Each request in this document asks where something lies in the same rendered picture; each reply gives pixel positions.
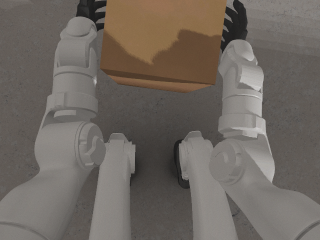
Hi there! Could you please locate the right robot upper arm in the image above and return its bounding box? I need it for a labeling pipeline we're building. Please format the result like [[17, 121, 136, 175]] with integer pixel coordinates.
[[208, 138, 320, 240]]

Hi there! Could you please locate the right robot hand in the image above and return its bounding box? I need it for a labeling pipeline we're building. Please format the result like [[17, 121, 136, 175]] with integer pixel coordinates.
[[220, 0, 248, 54]]

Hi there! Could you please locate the carton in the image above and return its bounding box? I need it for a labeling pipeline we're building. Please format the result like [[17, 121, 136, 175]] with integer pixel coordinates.
[[100, 0, 227, 93]]

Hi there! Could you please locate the right robot forearm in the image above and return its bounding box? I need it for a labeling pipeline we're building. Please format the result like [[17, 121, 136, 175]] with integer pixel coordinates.
[[218, 39, 272, 155]]

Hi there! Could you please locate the left robot upper arm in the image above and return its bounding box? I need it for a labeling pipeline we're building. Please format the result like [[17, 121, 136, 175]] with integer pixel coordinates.
[[0, 121, 106, 240]]

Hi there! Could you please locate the right robot thigh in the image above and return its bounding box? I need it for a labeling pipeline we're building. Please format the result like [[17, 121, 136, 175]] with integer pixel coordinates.
[[179, 136, 239, 240]]

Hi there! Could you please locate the left robot forearm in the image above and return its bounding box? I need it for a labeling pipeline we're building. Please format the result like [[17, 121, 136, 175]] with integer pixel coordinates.
[[34, 16, 100, 160]]

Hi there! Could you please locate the robot right shin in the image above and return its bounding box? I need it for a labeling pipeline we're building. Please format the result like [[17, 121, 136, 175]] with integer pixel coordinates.
[[181, 131, 214, 180]]

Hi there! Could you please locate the left robot hand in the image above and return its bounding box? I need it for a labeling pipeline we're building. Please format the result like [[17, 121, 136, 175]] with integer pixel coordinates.
[[76, 0, 107, 32]]

